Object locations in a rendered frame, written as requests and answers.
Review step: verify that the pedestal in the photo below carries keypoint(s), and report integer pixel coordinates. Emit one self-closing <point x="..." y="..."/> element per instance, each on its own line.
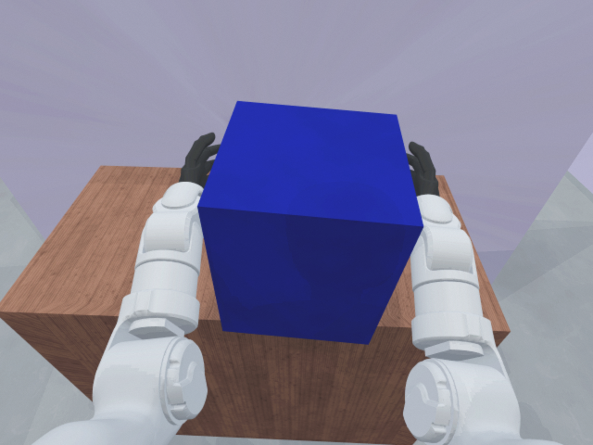
<point x="66" y="304"/>

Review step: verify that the left robot forearm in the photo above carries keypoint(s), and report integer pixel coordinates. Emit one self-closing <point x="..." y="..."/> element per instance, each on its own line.
<point x="163" y="300"/>

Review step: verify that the right robot hand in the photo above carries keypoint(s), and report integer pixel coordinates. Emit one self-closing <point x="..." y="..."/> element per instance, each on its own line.
<point x="423" y="176"/>

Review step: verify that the left robot hand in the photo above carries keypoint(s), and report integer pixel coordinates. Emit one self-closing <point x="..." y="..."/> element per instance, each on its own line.
<point x="196" y="166"/>

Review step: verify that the right robot upper arm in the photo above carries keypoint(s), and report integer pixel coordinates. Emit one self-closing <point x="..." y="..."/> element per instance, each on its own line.
<point x="460" y="403"/>

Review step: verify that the right robot forearm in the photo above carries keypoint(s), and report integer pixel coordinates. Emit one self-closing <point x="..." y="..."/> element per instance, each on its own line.
<point x="449" y="322"/>

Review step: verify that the carton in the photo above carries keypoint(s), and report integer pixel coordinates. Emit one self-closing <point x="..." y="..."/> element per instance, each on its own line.
<point x="309" y="217"/>

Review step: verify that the left robot upper arm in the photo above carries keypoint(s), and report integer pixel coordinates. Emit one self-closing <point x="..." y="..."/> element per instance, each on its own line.
<point x="144" y="391"/>

